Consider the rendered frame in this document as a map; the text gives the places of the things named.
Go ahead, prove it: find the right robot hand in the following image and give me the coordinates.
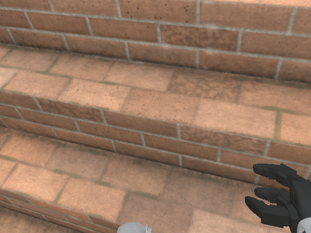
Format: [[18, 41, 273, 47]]
[[245, 163, 311, 233]]

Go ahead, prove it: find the robot left thigh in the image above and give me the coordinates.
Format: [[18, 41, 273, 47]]
[[118, 222, 153, 233]]

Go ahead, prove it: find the right robot forearm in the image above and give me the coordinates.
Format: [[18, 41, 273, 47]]
[[296, 217, 311, 233]]

